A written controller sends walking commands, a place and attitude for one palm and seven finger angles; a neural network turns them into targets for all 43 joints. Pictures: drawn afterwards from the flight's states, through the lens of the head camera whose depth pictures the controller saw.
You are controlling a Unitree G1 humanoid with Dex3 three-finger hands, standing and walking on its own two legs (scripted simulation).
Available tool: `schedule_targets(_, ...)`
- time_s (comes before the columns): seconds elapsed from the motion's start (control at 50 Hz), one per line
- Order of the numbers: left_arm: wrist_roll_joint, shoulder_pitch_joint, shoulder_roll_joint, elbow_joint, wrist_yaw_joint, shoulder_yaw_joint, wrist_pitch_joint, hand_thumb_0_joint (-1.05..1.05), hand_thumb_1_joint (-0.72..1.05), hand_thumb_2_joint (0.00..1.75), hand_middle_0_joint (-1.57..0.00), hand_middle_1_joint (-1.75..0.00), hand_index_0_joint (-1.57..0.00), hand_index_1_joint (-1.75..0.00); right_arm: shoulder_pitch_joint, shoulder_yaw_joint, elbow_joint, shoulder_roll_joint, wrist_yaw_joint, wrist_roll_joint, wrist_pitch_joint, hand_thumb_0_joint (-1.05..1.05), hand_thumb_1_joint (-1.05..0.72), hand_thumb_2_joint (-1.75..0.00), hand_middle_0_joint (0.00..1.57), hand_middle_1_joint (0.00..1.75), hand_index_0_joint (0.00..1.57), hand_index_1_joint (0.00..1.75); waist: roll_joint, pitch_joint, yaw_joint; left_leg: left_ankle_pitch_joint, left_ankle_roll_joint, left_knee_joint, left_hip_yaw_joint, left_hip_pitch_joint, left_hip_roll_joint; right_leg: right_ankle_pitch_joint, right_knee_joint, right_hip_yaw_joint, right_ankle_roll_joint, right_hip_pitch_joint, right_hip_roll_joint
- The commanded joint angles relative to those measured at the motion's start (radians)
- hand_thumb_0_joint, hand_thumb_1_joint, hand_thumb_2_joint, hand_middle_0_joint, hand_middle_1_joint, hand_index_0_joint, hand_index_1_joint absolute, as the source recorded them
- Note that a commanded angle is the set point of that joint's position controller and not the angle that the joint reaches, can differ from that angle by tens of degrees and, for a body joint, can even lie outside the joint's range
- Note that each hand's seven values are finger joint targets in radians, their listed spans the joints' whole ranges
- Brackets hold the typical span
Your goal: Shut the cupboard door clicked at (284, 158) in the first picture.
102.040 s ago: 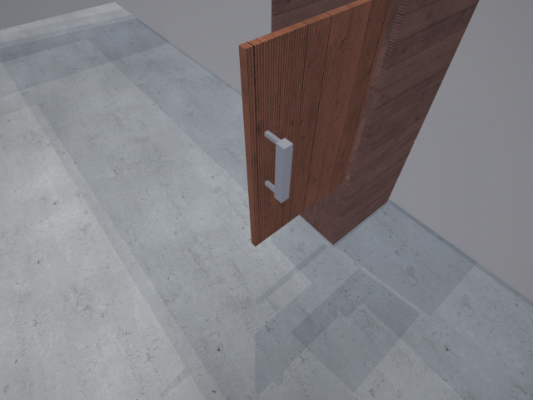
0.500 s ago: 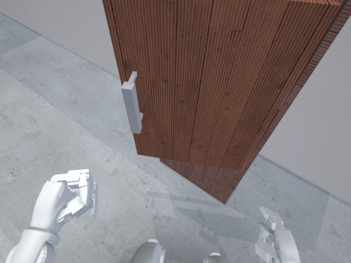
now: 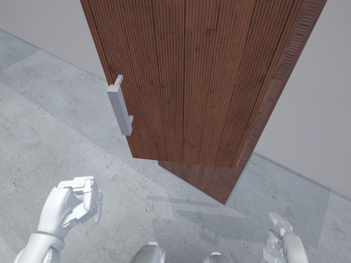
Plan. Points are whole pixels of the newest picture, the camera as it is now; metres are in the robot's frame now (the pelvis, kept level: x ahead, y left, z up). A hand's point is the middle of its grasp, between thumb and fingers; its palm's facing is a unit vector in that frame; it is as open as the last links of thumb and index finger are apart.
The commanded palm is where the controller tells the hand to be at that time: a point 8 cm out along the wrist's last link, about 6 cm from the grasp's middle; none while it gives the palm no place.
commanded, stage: bring the fist close to the handle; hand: left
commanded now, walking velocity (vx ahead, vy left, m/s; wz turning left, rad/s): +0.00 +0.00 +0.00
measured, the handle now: (123, 106) +0.49 +0.18 +0.06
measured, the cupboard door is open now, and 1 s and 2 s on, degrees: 27 27 24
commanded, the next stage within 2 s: push the door shut along its arc in 1.42 s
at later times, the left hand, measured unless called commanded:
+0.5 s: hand (100, 168) +0.30 +0.18 +0.08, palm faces -0.06 -1.00 -0.02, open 3.1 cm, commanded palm +0.28 +0.23 +0.07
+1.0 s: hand (117, 143) +0.36 +0.16 +0.07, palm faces -0.10 -0.99 -0.02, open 3.1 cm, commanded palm +0.35 +0.22 +0.07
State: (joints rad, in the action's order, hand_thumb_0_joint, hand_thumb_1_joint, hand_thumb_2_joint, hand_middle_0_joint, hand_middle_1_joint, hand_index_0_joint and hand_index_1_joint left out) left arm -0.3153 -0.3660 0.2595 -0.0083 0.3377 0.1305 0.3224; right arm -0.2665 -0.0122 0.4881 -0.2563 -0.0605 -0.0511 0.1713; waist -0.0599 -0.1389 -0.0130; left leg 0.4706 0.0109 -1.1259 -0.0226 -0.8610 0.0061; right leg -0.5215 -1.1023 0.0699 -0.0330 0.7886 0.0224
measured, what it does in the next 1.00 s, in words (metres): stands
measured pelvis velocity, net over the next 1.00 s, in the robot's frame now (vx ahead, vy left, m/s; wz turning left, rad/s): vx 0.01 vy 0.01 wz -0.01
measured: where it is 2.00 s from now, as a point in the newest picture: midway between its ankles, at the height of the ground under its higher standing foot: outside the picture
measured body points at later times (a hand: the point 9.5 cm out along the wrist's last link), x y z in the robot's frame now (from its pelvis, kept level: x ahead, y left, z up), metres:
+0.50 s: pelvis +0.01 +0.01 +0.01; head +0.06 +0.01 +0.45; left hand +0.29 +0.24 +0.08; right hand +0.16 -0.23 -0.08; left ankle +0.05 +0.11 -0.66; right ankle +0.02 -0.10 -0.66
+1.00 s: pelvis +0.01 +0.01 +0.01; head +0.07 +0.00 +0.45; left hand +0.36 +0.22 +0.08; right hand +0.14 -0.24 -0.10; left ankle +0.05 +0.11 -0.66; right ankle +0.02 -0.10 -0.66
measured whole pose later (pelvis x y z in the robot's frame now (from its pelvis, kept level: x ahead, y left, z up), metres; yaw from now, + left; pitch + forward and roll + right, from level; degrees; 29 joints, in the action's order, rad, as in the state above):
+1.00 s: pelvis +0.01 +0.01 +0.01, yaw -1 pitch +14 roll -1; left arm -0.24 0.26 0.25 0.51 0.25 0.13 0.31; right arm -0.27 -0.02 0.58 -0.26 -0.03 -0.05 0.09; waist -0.05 -0.13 0.02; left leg 0.45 0.03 -1.07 0.00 -0.86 0.00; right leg -0.49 -1.05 0.04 -0.02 0.80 0.01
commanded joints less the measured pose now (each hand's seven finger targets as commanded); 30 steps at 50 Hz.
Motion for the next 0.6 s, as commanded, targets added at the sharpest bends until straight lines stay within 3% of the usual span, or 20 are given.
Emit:
schedule_targets(0.0,-0.033,0.100,0.158,-0.250,-0.010,0.114,0.075,0.00,0.90,0.90,-1.30,-1.50,-1.30,-1.50,0.055,0.041,-0.177,-0.108,-0.013,0.003,0.054,0.00,-0.90,-0.90,0.20,0.30,0.20,0.30,0.060,-0.146,0.008,-0.105,0.018,0.145,-0.014,0.083,-0.011,0.051,0.249,-0.131,0.013,-0.127,-0.014)
schedule_targets(0.02,-0.034,0.159,0.149,-0.263,-0.019,0.102,0.090,0.00,0.90,0.90,-1.30,-1.50,-1.30,-1.50,0.056,0.037,-0.173,-0.108,-0.015,0.004,0.058,0.00,-0.90,-0.90,0.20,0.30,0.20,0.30,0.060,-0.146,0.019,-0.099,0.020,0.140,-0.016,0.082,-0.011,0.044,0.243,-0.125,0.013,-0.111,-0.010)
schedule_targets(0.04,-0.035,0.224,0.175,-0.270,-0.032,0.122,0.108,0.00,0.90,0.90,-1.30,-1.50,-1.30,-1.50,0.056,0.035,-0.158,-0.110,-0.020,0.009,0.062,0.00,-0.90,-0.90,0.20,0.30,0.20,0.30,0.040,-0.149,0.022,-0.102,0.020,0.126,-0.021,0.075,-0.008,0.048,0.230,-0.127,0.009,-0.099,-0.006)
schedule_targets(0.1,-0.018,0.279,0.126,-0.178,-0.041,0.083,0.129,0.00,0.90,0.90,-1.30,-1.50,-1.30,-1.50,0.051,0.032,-0.133,-0.109,-0.019,0.006,0.070,0.00,-0.90,-0.90,0.20,0.30,0.20,0.30,0.034,-0.135,0.035,-0.070,0.016,0.129,-0.026,0.074,-0.004,0.019,0.209,-0.105,0.005,-0.042,0.001)
schedule_targets(0.12,-0.013,0.301,0.112,-0.161,-0.037,0.059,0.125,0.00,0.90,0.90,-1.30,-1.50,-1.30,-1.50,0.050,0.031,-0.127,-0.112,-0.017,0.005,0.074,0.00,-0.90,-0.90,0.20,0.30,0.20,0.30,0.011,-0.141,0.038,-0.068,0.016,0.135,-0.031,0.083,-0.005,0.030,0.199,-0.094,0.003,-0.035,0.003)
schedule_targets(0.2,0.000,0.294,0.107,-0.099,-0.006,0.022,0.051,0.00,0.90,0.90,-1.30,-1.50,-1.30,-1.50,0.031,0.035,-0.131,-0.129,-0.015,-0.003,0.067,0.00,-0.90,-0.90,0.20,0.30,0.20,0.30,0.015,-0.203,0.030,-0.102,0.020,0.166,-0.034,0.126,-0.006,0.105,0.202,-0.078,0.007,-0.077,0.001)
schedule_targets(0.26,0.007,0.339,0.136,-0.094,-0.012,0.048,0.001,0.00,0.90,0.90,-1.30,-1.50,-1.30,-1.50,0.031,0.034,-0.136,-0.131,-0.014,-0.002,0.057,0.00,-0.90,-0.90,0.20,0.30,0.20,0.30,0.026,-0.235,0.022,-0.146,0.023,0.178,-0.032,0.145,-0.008,0.169,0.199,-0.072,0.009,-0.115,0.000)
schedule_targets(0.28,0.006,0.348,0.165,-0.095,-0.026,0.087,-0.002,0.00,0.90,0.90,-1.30,-1.50,-1.30,-1.50,0.032,0.034,-0.136,-0.130,-0.014,0.000,0.051,0.00,-0.90,-0.90,0.20,0.30,0.20,0.30,0.034,-0.246,0.011,-0.156,0.020,0.184,-0.032,0.148,-0.006,0.180,0.198,-0.069,0.008,-0.129,-0.001)
schedule_targets(0.32,0.002,0.385,0.169,-0.086,-0.054,0.118,0.002,0.00,0.90,0.90,-1.30,-1.50,-1.30,-1.50,0.035,0.032,-0.134,-0.124,-0.011,0.003,0.041,0.00,-0.90,-0.90,0.20,0.30,0.20,0.30,0.058,-0.247,0.007,-0.171,0.018,0.188,-0.029,0.149,-0.008,0.203,0.193,-0.062,0.008,-0.145,0.001)
schedule_targets(0.34,0.002,0.406,0.188,-0.088,-0.068,0.140,0.013,0.00,0.90,0.90,-1.30,-1.50,-1.30,-1.50,0.039,0.032,-0.129,-0.125,-0.011,0.005,0.039,0.00,-0.90,-0.90,0.20,0.30,0.20,0.30,0.043,-0.255,-0.002,-0.190,0.016,0.188,-0.032,0.155,-0.007,0.221,0.182,-0.060,0.003,-0.150,0.005)
schedule_targets(0.36,0.002,0.410,0.151,-0.091,-0.079,0.118,0.026,0.00,0.90,0.90,-1.30,-1.50,-1.30,-1.50,0.043,0.030,-0.133,-0.115,-0.006,0.006,0.037,0.00,-0.90,-0.90,0.20,0.30,0.20,0.30,0.032,-0.262,-0.002,-0.206,0.014,0.193,-0.028,0.169,-0.009,0.247,0.177,-0.055,0.004,-0.156,0.002)
schedule_targets(0.44,0.014,0.394,0.123,-0.034,-0.090,0.089,0.060,0.00,0.90,0.90,-1.30,-1.50,-1.30,-1.50,0.031,0.037,-0.116,-0.122,0.007,0.008,0.027,0.00,-0.90,-0.90,0.20,0.30,0.20,0.30,0.028,-0.241,0.006,-0.220,0.011,0.200,-0.031,0.187,-0.005,0.266,0.171,-0.042,0.000,-0.129,0.007)
schedule_targets(0.46,0.024,0.411,0.095,-0.010,-0.082,0.051,0.059,0.00,0.90,0.90,-1.30,-1.50,-1.30,-1.50,0.029,0.037,-0.113,-0.123,0.009,0.006,0.024,0.00,-0.90,-0.90,0.20,0.30,0.20,0.30,0.038,-0.231,0.021,-0.217,0.012,0.199,-0.029,0.189,-0.003,0.269,0.171,-0.040,0.004,-0.110,0.004)
schedule_targets(0.52,0.044,0.509,0.063,0.038,-0.060,-0.014,0.050,0.00,0.90,0.90,-1.30,-1.50,-1.30,-1.50,0.018,0.041,-0.097,-0.133,0.011,0.003,0.016,0.00,-0.90,-0.90,0.20,0.30,0.20,0.30,0.022,-0.201,0.050,-0.170,0.013,0.205,-0.039,0.193,0.001,0.224,0.181,-0.036,0.006,-0.061,0.003)
schedule_targets(0.54,0.047,0.548,0.083,0.055,-0.058,-0.003,0.045,0.00,0.90,0.90,-1.30,-1.50,-1.30,-1.50,0.012,0.044,-0.091,-0.139,0.008,0.002,0.014,0.00,-0.90,-0.90,0.20,0.30,0.20,0.30,0.044,-0.195,0.056,-0.160,0.014,0.205,-0.048,0.191,0.005,0.212,0.182,-0.036,0.003,-0.053,0.005)
schedule_targets(0.58,0.049,0.613,0.075,0.057,-0.061,-0.014,0.043,0.00,0.90,0.90,-1.30,-1.50,-1.30,-1.50,0.019,0.044,-0.090,-0.140,0.005,0.000,0.011,0.00,-0.90,-0.90,0.20,0.30,0.20,0.30,0.012,-0.211,0.057,-0.149,0.010,0.216,-0.053,0.221,0.005,0.198,0.186,-0.032,0.001,-0.041,0.002)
